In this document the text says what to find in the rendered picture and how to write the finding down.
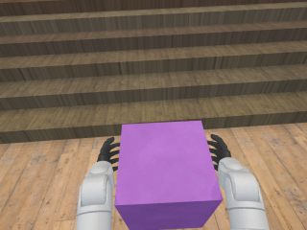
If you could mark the left robot forearm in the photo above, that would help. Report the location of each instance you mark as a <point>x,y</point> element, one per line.
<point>95,200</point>

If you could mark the carton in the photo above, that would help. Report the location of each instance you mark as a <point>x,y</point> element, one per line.
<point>165,178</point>

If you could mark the right robot hand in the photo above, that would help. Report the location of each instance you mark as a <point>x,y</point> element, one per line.
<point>221,150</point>

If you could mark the right robot forearm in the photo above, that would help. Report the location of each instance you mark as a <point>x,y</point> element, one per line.
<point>244,201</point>

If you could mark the left robot hand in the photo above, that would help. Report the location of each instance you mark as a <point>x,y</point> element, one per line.
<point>106,153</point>

